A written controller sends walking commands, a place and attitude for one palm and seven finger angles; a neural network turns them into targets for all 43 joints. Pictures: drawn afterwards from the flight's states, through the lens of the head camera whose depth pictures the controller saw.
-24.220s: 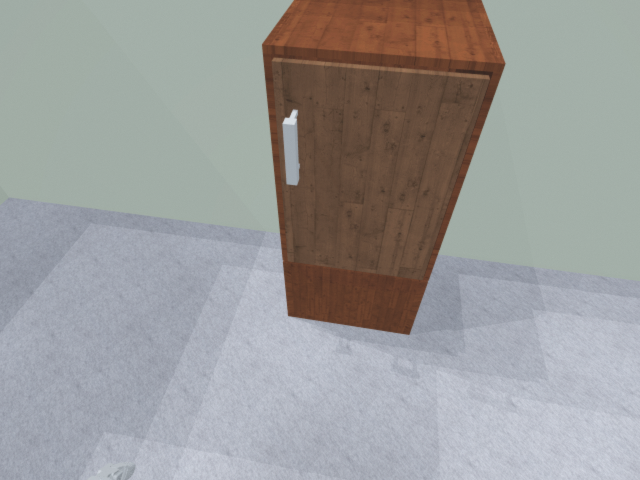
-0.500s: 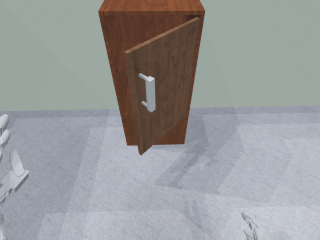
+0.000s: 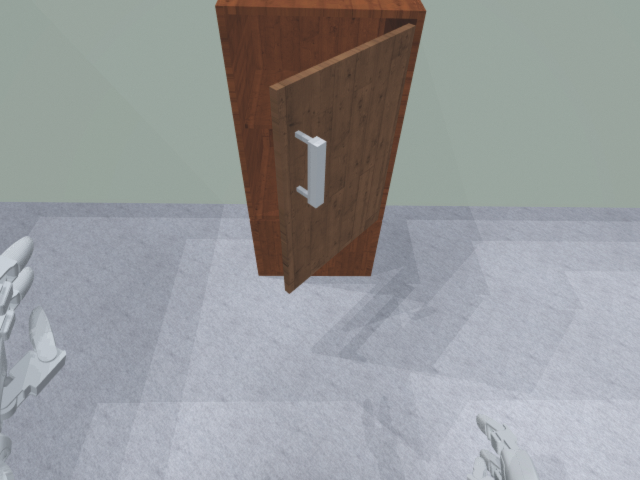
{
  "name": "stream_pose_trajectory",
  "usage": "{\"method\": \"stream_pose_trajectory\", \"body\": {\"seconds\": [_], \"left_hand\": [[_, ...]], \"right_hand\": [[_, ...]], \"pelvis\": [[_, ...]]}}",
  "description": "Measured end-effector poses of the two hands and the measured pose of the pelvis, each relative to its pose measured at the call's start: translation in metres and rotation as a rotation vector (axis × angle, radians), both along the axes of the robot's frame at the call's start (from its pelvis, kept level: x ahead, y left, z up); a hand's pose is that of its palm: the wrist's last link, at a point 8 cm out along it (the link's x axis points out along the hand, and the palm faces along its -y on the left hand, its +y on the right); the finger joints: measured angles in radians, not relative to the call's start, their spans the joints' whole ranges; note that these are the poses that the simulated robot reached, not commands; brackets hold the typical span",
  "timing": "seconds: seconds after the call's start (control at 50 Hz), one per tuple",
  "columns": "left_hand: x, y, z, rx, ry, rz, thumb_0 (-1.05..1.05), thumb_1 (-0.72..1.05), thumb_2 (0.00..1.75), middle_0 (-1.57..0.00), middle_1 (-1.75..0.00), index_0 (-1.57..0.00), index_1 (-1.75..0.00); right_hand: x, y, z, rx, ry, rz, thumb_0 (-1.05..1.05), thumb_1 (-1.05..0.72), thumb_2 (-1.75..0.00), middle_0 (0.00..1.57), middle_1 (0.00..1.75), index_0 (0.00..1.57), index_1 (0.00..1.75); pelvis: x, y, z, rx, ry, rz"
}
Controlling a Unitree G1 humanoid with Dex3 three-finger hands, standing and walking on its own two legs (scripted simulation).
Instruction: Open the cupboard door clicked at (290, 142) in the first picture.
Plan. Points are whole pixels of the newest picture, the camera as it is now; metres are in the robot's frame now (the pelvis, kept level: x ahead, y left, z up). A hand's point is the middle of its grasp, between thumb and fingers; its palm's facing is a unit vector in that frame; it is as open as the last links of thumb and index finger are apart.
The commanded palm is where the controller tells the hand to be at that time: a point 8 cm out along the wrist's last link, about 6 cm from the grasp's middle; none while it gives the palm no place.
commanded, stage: let the arm hang, fingers relaxed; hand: left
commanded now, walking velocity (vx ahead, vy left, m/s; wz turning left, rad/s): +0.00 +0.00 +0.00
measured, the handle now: (308, 169) +0.66 +0.08 +0.00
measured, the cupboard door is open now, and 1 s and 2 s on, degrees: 46 46 46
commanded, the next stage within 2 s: look to check the result in 1.18 s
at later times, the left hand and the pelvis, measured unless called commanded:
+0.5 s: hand out of the picture -0.02 +0.16 -0.19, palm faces +0.03 -0.99 -0.16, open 7.2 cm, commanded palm none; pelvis -0.01 -0.01 -0.01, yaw +2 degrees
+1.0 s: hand out of the picture +0.01 +0.15 -0.18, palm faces +0.05 -0.98 -0.18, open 7.4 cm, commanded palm none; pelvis +0.01 -0.02 +0.00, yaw +1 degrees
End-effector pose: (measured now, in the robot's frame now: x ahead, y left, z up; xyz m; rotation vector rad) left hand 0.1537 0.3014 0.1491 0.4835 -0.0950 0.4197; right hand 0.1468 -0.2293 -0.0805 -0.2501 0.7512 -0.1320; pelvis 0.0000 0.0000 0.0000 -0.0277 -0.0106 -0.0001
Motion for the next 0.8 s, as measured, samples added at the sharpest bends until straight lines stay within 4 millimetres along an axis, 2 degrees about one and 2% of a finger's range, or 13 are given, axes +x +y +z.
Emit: {"method": "stream_pose_trajectory", "body": {"seconds": [0.08,0.1,0.12,0.18,0.22,0.26,0.3,0.34,0.38,0.48,0.58,0.68,0.8], "left_hand": [[0.004,-0.006,0.009,0.016,-0.045,-0.043,0.02,0.89,0.90,-0.21,-0.30,-0.21,-0.30],[0.008,-0.006,0.005,0.025,-0.044,-0.065,0.01,0.89,0.90,-0.21,-0.30,-0.21,-0.30],[0.014,-0.004,-0.010,0.018,0.009,-0.083,0.01,0.89,0.90,-0.21,-0.30,-0.21,-0.30],[0.028,0.001,-0.089,-0.087,0.349,-0.067,0.00,0.90,0.90,-0.20,-0.30,-0.20,-0.30],[0.019,-0.004,-0.148,-0.166,0.604,-0.045,0.00,0.90,0.90,-0.20,-0.30,-0.20,-0.30],[-0.004,-0.017,-0.199,-0.245,0.823,-0.033,0.00,0.90,0.90,-0.20,-0.30,-0.20,-0.30],[-0.034,-0.036,-0.239,-0.329,0.996,-0.026,0.01,0.90,0.90,-0.20,-0.30,-0.20,-0.30],[-0.068,-0.057,-0.269,-0.415,1.135,-0.016,0.01,0.91,0.90,-0.20,-0.30,-0.20,-0.30],[-0.101,-0.077,-0.290,-0.495,1.251,-0.002,0.01,0.91,0.90,-0.20,-0.30,-0.20,-0.30],[-0.170,-0.087,-0.305,-0.589,1.425,0.119,0.01,0.96,0.90,-0.21,-0.30,-0.20,-0.30],[-0.212,-0.085,-0.299,-0.609,1.526,0.212,0.01,0.94,0.90,-0.21,-0.30,-0.20,-0.30],[-0.222,-0.081,-0.290,-0.590,1.549,0.263,0.01,0.92,0.90,-0.20,-0.30,-0.20,-0.30],[-0.203,-0.084,-0.288,-0.572,1.502,0.254,0.00,0.91,0.90,-0.20,-0.30,-0.20,-0.30]], "right_hand": [[-0.003,0.000,0.003,-0.015,0.001,0.004,0.01,-0.90,-0.90,0.20,0.30,0.21,0.30],[-0.002,0.000,0.001,-0.004,-0.007,0.014,0.01,-0.90,-0.90,0.20,0.30,0.21,0.30],[-0.002,-0.002,-0.005,0.007,0.008,0.031,0.01,-0.90,-0.90,0.20,0.30,0.21,0.30],[-0.007,-0.011,-0.028,0.027,0.101,0.038,0.01,-0.90,-0.90,0.20,0.30,0.21,0.30],[-0.016,-0.018,-0.039,0.033,0.149,0.013,0.01,-0.90,-0.90,0.20,0.30,0.21,0.30],[-0.030,-0.024,-0.046,0.032,0.199,-0.013,0.01,-0.90,-0.90,0.20,0.30,0.21,0.30],[-0.049,-0.030,-0.048,0.022,0.265,-0.034,0.01,-0.90,-0.90,0.20,0.30,0.21,0.30],[-0.071,-0.035,-0.050,0.005,0.347,-0.050,0.01,-0.90,-0.90,0.20,0.30,0.21,0.30],[-0.093,-0.038,-0.050,-0.010,0.436,-0.064,0.01,-0.90,-0.90,0.20,0.30,0.21,0.30],[-0.139,-0.038,-0.052,-0.018,0.623,-0.093,0.01,-0.90,-0.90,0.20,0.30,0.20,0.30],[-0.160,-0.025,-0.060,0.024,0.705,-0.108,0.01,-0.90,-0.90,0.20,0.30,0.20,0.30],[-0.160,-0.007,-0.070,0.084,0.706,-0.104,0.00,-0.90,-0.90,0.20,0.30,0.20,0.30],[-0.151,0.007,-0.077,0.129,0.683,-0.093,0.01,-0.91,-0.90,0.20,0.30,0.20,0.30]], "pelvis": [[-0.001,0.000,0.000,0.000,-0.002,0.004],[-0.002,0.001,-0.001,-0.003,0.007,0.009],[-0.003,0.002,-0.003,-0.005,0.015,0.016],[-0.008,0.007,-0.008,0.000,0.024,0.021],[-0.011,0.008,-0.011,0.009,0.021,0.016],[-0.012,0.006,-0.012,0.015,0.016,0.010],[-0.013,0.003,-0.012,0.019,0.010,0.009],[-0.013,-0.001,-0.011,0.021,0.005,0.012],[-0.012,-0.004,-0.010,0.020,0.002,0.017],[-0.010,-0.012,-0.006,0.012,0.001,0.033],[-0.006,-0.012,-0.004,0.009,-0.004,0.038],[-0.003,-0.013,-0.003,0.014,-0.012,0.034],[0.001,-0.014,-0.002,0.020,-0.016,0.030]]}}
